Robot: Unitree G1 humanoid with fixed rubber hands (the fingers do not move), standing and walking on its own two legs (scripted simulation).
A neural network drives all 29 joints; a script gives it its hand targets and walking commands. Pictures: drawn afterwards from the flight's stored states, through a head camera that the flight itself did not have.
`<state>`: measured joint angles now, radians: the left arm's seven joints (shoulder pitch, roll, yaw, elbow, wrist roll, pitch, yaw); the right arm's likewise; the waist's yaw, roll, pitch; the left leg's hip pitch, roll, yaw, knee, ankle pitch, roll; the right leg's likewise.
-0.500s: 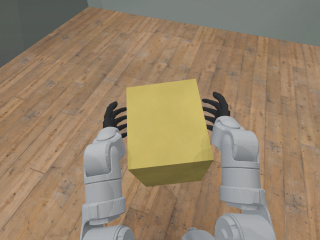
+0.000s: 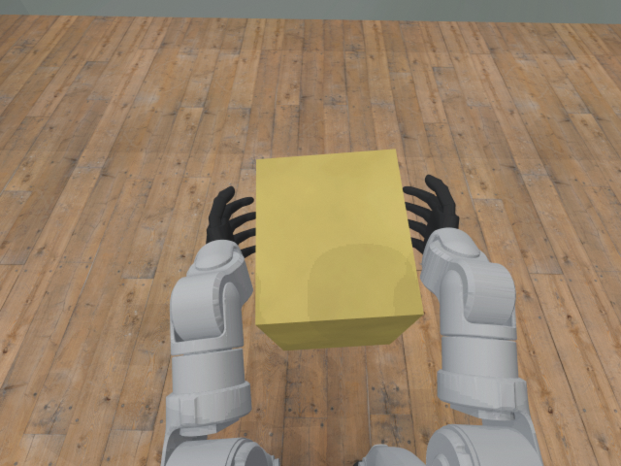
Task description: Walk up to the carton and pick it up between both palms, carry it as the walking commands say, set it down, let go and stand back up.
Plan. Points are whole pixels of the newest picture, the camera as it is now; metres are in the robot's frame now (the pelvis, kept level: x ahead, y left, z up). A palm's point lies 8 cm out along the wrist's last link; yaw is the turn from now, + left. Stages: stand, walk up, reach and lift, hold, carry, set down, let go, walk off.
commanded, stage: carry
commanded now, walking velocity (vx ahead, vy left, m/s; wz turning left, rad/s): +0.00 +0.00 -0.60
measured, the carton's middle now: (331, 263) +0.36 -0.02 +0.02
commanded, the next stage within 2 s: none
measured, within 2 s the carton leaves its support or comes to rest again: neither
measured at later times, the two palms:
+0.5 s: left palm (354, 271) +0.30 -0.04 +0.10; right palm (597, 335) +0.22 -0.27 +0.09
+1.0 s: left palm (431, 326) +0.23 -0.10 +0.12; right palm out of the picture +0.08 -0.31 +0.12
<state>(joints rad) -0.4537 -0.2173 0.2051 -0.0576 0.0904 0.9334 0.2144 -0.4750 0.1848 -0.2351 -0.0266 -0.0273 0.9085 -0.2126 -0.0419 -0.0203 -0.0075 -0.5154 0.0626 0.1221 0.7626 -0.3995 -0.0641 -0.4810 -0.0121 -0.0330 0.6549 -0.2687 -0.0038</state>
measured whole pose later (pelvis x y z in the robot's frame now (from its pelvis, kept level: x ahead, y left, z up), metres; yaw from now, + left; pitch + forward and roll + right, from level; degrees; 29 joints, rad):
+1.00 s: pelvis -0.12 -0.02 +0.01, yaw -37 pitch +4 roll -2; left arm -0.46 -0.18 0.19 -0.05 0.06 1.01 0.22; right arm -0.47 0.22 -0.24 -0.02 -0.10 0.97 -0.21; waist 0.03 0.01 -0.07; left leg -0.43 0.23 0.27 0.67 -0.28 -0.02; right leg -0.40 -0.04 -0.12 0.73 -0.42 0.02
